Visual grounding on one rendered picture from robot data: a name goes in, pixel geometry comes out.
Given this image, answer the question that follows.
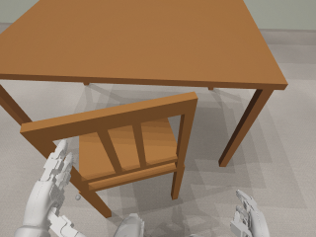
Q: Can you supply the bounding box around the left robot thigh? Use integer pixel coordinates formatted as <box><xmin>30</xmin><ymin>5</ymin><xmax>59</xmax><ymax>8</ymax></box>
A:
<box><xmin>114</xmin><ymin>216</ymin><xmax>145</xmax><ymax>237</ymax></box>

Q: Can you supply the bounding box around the table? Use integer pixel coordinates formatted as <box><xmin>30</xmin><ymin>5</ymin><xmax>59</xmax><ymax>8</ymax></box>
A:
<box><xmin>0</xmin><ymin>0</ymin><xmax>288</xmax><ymax>167</ymax></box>

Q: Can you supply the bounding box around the chair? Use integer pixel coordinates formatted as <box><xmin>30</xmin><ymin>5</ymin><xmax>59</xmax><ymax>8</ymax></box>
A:
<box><xmin>20</xmin><ymin>91</ymin><xmax>198</xmax><ymax>218</ymax></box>

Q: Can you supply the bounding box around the robot left hand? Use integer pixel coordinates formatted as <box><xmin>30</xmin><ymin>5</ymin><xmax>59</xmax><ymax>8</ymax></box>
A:
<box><xmin>22</xmin><ymin>138</ymin><xmax>87</xmax><ymax>237</ymax></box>

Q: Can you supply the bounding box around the left robot forearm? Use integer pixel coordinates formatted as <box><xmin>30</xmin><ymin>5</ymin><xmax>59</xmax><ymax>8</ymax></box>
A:
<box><xmin>14</xmin><ymin>226</ymin><xmax>51</xmax><ymax>237</ymax></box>

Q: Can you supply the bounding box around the robot right hand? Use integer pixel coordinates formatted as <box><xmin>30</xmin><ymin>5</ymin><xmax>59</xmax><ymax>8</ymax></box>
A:
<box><xmin>230</xmin><ymin>190</ymin><xmax>271</xmax><ymax>237</ymax></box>

